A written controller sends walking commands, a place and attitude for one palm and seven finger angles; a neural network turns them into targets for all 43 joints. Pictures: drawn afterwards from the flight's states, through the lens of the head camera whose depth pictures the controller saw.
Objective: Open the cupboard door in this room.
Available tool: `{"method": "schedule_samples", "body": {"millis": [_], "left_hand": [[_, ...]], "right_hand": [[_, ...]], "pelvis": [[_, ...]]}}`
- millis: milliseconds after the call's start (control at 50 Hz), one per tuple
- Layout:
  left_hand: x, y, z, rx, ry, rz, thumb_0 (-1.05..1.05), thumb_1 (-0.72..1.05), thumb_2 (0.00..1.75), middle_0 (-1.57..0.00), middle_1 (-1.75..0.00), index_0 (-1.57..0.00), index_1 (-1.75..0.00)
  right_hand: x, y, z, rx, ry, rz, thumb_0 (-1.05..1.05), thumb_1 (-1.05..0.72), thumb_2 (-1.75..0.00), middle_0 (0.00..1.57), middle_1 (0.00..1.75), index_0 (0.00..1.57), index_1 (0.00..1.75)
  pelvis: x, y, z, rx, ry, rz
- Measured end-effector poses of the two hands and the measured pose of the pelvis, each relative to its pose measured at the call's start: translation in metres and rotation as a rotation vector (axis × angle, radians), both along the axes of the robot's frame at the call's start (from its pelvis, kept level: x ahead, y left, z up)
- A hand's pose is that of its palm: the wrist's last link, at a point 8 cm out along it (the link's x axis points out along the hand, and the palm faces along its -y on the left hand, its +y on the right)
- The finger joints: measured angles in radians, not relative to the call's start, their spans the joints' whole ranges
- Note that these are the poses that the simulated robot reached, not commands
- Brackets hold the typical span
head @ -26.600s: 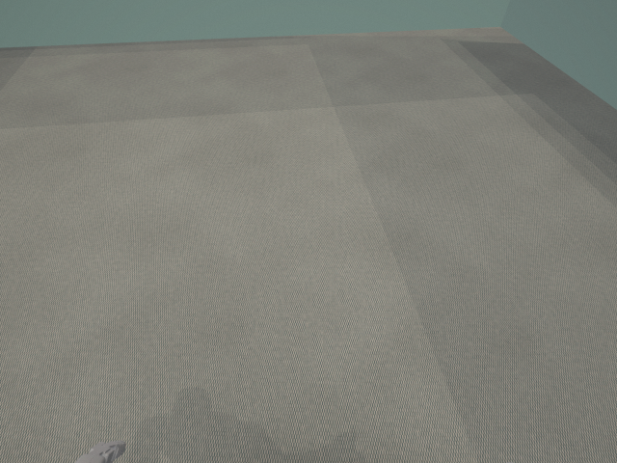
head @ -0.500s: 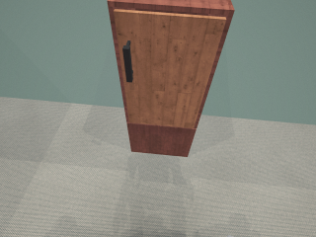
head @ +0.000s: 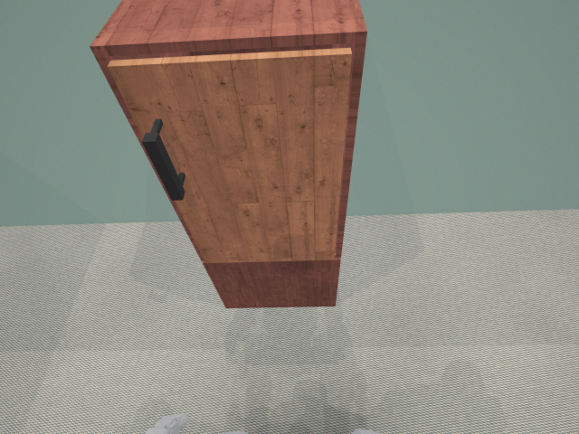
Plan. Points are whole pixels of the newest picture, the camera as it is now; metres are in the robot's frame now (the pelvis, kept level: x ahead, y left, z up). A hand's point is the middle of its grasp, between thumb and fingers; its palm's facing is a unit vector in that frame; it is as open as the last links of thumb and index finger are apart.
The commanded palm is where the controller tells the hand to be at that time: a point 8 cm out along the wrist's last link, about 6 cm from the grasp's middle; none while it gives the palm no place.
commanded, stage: come to a stop and stand still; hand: left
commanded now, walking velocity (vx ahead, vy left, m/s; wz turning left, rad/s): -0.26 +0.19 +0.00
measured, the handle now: (168, 161) +0.55 +0.24 +0.04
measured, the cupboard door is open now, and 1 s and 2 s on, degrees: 0 0 0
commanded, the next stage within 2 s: look again from close up in 1.60 s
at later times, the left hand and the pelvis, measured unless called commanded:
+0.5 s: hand out of the picture -0.03 +0.27 -0.17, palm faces +0.10 -0.98 -0.18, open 7.4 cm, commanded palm none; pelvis -0.03 +0.07 +0.01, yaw +1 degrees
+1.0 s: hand out of the picture +0.01 +0.21 -0.17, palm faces +0.00 -0.97 -0.23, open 7.3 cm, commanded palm none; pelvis -0.05 +0.03 -0.01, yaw -1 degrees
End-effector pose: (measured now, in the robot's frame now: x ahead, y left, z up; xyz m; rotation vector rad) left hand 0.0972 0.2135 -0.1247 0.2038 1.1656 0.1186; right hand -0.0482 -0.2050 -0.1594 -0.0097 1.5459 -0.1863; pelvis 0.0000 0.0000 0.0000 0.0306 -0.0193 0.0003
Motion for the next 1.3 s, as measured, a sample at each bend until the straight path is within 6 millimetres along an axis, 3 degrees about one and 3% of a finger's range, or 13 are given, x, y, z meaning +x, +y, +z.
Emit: {"method": "schedule_samples", "body": {"millis": [80,160,280,360,460,600,700,780,860,1000,1120,1300], "left_hand": [[-0.007,0.012,0.007,0.027,0.002,0.048,-0.02,0.93,0.90,-0.20,-0.30,-0.20,-0.30],[-0.027,0.033,0.008,0.050,0.037,0.064,-0.01,0.93,0.90,-0.20,-0.30,-0.20,-0.30],[-0.063,0.072,-0.006,0.045,0.074,0.088,0.00,0.91,0.90,-0.20,-0.30,-0.20,-0.30],[-0.088,0.096,-0.026,0.009,0.105,0.118,0.00,0.91,0.90,-0.20,-0.30,-0.20,-0.30],[-0.122,0.102,-0.020,-0.043,0.185,0.154,0.01,0.91,0.90,-0.19,-0.30,-0.20,-0.30],[-0.157,0.096,-0.017,-0.059,0.326,0.132,0.01,0.91,0.90,-0.19,-0.30,-0.20,-0.30],[-0.147,0.081,-0.015,-0.040,0.337,0.088,0.01,0.91,0.90,-0.19,-0.30,-0.20,-0.30],[-0.129,0.069,-0.027,0.006,0.251,0.034,0.01,0.91,0.90,-0.19,-0.30,-0.20,-0.30],[-0.112,0.052,-0.027,-0.004,0.198,0.007,0.01,0.91,0.90,-0.19,-0.30,-0.20,-0.30],[-0.097,0.041,-0.015,0.013,0.074,0.031,0.01,0.93,0.90,-0.20,-0.30,-0.20,-0.30],[-0.112,0.034,-0.009,0.019,0.070,0.044,0.01,0.93,0.90,-0.20,-0.30,-0.20,-0.30],[-0.157,0.022,-0.012,-0.006,0.158,0.086,0.01,0.91,0.90,-0.20,-0.30,-0.20,-0.30]], "right_hand": [[0.042,-0.010,0.001,-0.017,-0.076,0.051,0.01,-0.91,-0.90,0.20,0.29,0.20,0.30],[0.079,-0.017,0.006,-0.055,-0.179,0.084,0.01,-0.91,-0.90,0.20,0.29,0.20,0.30],[0.104,-0.007,0.023,-0.124,-0.300,0.137,0.00,-0.91,-0.90,0.19,0.29,0.20,0.30],[0.092,0.013,0.031,-0.164,-0.329,0.160,0.00,-0.91,-0.90,0.19,0.29,0.20,0.30],[0.063,0.042,0.047,-0.156,-0.253,0.178,0.00,-0.91,-0.90,0.20,0.29,0.20,0.30],[0.032,0.045,0.049,-0.160,-0.185,0.115,0.01,-0.92,-0.90,0.20,0.29,0.20,0.30],[0.003,0.036,0.039,-0.137,-0.123,0.064,0.01,-0.91,-0.90,0.20,0.29,0.20,0.30],[-0.009,0.018,0.014,-0.114,-0.109,0.046,0.01,-0.91,-0.90,0.20,0.30,0.20,0.30],[-0.009,0.013,0.008,-0.103,-0.144,0.028,0.01,-0.91,-0.90,0.20,0.29,0.20,0.30],[0.001,0.012,0.002,-0.066,-0.221,0.049,0.01,-0.91,-0.90,0.20,0.29,0.20,0.30],[-0.003,0.002,0.003,-0.052,-0.233,0.063,0.02,-0.93,-0.90,0.20,0.29,0.20,0.30],[-0.025,-0.004,0.007,-0.047,-0.178,0.084,0.01,-0.91,-0.90,0.20,0.29,0.20,0.30]], "pelvis": [[-0.005,0.003,0.004,0.007,0.001,0.005],[-0.014,0.013,0.005,0.006,0.004,0.001],[-0.029,0.036,0.000,-0.019,0.007,0.001],[-0.036,0.055,-0.006,-0.037,-0.001,0.008],[-0.034,0.066,0.011,-0.058,0.007,0.023],[-0.033,0.067,0.016,-0.051,0.037,-0.008],[-0.036,0.056,0.014,-0.047,0.041,-0.018],[-0.040,0.043,-0.007,-0.022,0.052,-0.044],[-0.041,0.039,-0.009,-0.032,0.017,-0.026],[-0.046,0.025,-0.007,-0.027,-0.017,-0.021],[-0.054,0.016,-0.004,-0.019,-0.021,-0.014],[-0.063,0.009,-0.001,-0.021,-0.024,-0.005]]}}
